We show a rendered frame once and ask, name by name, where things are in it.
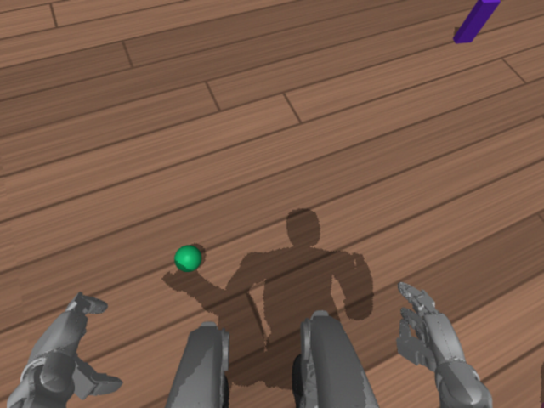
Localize left robot hand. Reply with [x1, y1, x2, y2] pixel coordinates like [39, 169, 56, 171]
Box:
[27, 292, 123, 400]

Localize left robot arm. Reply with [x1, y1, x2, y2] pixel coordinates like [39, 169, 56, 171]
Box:
[7, 352, 76, 408]

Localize right robot hand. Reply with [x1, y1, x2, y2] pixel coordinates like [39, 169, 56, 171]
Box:
[396, 282, 467, 373]

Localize right robot arm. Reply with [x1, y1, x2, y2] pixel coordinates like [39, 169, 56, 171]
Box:
[434, 361, 492, 408]

